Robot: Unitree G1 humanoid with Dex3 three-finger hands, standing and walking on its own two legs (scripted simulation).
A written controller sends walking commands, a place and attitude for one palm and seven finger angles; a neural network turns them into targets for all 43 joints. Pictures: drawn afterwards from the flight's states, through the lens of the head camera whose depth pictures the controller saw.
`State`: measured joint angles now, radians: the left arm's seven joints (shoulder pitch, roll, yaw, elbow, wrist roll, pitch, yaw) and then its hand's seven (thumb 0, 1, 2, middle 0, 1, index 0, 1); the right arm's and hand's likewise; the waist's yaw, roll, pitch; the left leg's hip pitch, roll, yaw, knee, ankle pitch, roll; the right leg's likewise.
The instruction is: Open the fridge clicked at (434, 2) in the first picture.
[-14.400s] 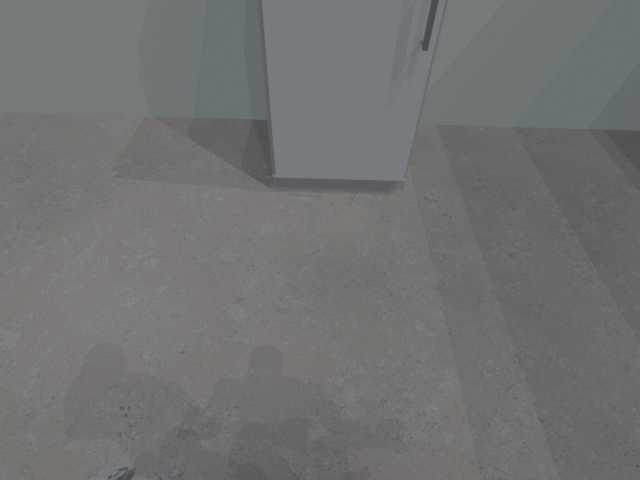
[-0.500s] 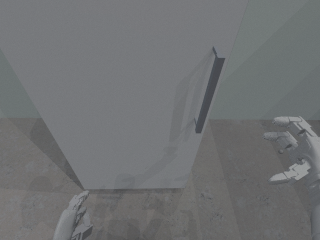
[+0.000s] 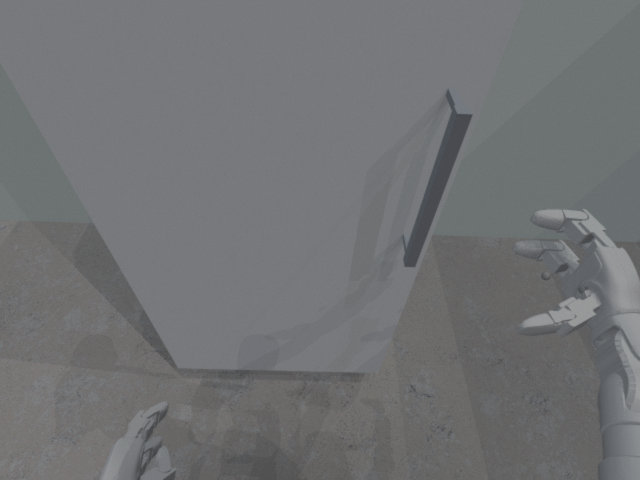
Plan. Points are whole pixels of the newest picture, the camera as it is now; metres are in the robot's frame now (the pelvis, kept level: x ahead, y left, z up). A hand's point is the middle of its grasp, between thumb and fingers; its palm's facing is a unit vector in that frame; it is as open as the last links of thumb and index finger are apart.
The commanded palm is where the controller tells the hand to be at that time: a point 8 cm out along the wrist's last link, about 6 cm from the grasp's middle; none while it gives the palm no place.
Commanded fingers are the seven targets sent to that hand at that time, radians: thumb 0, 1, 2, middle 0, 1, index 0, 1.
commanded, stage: move the hooked fingers beside the handle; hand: right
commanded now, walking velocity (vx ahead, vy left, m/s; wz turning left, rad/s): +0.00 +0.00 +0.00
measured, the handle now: (428, 191) +0.50 -0.12 +0.10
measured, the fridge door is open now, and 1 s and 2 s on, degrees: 0 0 0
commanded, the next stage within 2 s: feel for the door with the fingertips in 1.56 s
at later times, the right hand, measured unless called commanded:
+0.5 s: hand (516, 243) +0.40 -0.21 +0.11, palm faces -0.04 +1.00 +0.00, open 14.0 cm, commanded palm +0.37 -0.26 +0.11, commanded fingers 0.00 0.50 -0.30 0.30 1.20 0.30 1.20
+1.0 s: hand (494, 229) +0.42 -0.19 +0.11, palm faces -0.05 +1.00 +0.00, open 14.0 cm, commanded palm +0.39 -0.25 +0.11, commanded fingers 0.00 0.50 -0.30 0.30 1.20 0.30 1.20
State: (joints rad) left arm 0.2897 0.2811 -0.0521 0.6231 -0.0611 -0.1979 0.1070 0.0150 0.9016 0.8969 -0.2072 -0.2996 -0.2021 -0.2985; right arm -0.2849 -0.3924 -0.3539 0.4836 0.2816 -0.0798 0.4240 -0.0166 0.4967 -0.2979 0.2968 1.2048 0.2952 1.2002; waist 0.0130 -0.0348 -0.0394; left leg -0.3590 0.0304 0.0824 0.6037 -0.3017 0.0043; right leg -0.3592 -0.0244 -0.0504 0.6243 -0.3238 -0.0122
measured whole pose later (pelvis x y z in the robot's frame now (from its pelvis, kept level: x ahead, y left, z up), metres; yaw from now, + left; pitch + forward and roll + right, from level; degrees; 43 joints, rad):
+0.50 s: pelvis +0.00 +0.00 +0.00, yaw +0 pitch +6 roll +1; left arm 0.32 0.28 -0.05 0.63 -0.05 -0.12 0.09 0.01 0.90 0.90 -0.21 -0.30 -0.20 -0.30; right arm -0.49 -0.40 -0.33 0.70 0.23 -0.14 0.37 -0.02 0.50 -0.30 0.30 1.20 0.29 1.20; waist 0.04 -0.02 -0.05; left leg -0.42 0.03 0.08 0.63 -0.31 0.00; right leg -0.42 -0.03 -0.05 0.66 -0.34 -0.01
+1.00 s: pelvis +0.00 +0.00 -0.01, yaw +1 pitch +7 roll +1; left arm 0.35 0.27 -0.04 0.63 -0.05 -0.06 0.06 0.01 0.90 0.90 -0.21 -0.30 -0.20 -0.30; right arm -0.57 -0.38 -0.32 0.81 0.21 -0.20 0.32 -0.02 0.50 -0.30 0.30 1.20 0.30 1.20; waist 0.06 -0.02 -0.06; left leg -0.46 0.02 0.06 0.64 -0.31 0.00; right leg -0.46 -0.03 -0.07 0.67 -0.34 -0.02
